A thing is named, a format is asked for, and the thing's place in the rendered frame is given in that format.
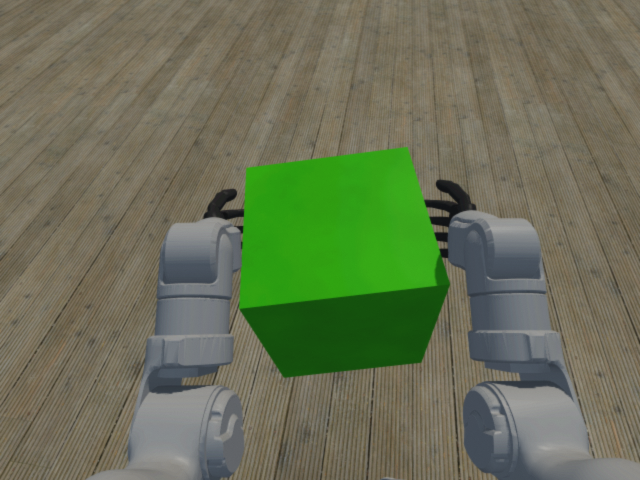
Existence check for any right robot upper arm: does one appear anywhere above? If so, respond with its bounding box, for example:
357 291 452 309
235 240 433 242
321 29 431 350
463 381 640 480

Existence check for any robot right hand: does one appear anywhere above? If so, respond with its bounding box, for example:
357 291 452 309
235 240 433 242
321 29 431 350
424 180 477 258

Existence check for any left robot upper arm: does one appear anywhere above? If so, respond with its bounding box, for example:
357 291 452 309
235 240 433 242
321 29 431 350
85 385 244 480

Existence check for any carton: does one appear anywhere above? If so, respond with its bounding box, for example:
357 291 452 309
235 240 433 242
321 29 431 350
239 147 450 378

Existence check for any left robot forearm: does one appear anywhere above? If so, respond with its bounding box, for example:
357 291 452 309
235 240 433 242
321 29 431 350
128 217 242 461

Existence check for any robot left hand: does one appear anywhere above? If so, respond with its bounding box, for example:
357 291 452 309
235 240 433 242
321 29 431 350
203 189 244 249

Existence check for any right robot forearm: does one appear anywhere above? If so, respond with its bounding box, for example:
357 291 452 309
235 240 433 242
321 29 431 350
448 210 589 450

